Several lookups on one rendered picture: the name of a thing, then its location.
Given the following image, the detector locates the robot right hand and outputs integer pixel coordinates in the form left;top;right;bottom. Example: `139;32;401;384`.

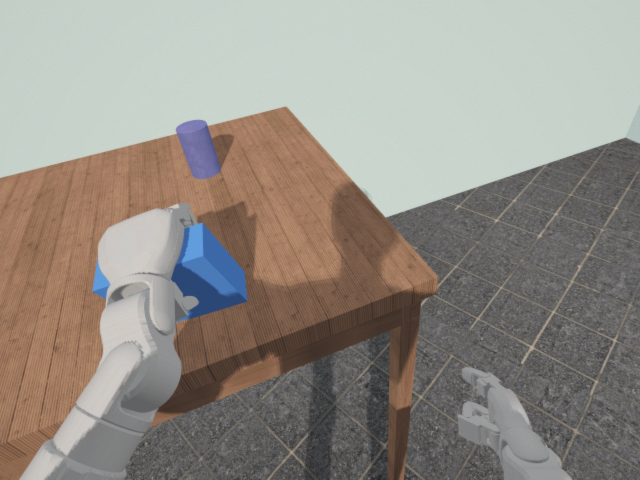
457;367;533;458

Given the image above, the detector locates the robot right forearm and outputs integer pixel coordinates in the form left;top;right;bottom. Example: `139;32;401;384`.
499;427;573;480

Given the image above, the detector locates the sponge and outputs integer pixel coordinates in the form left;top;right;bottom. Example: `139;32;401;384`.
92;223;247;322

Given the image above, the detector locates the robot left forearm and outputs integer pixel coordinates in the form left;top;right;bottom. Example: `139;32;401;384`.
19;274;182;480

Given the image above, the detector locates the robot left hand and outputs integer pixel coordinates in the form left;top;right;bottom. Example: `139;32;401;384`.
98;203;199;321

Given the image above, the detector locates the table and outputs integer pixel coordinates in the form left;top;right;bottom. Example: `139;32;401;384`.
0;106;438;480

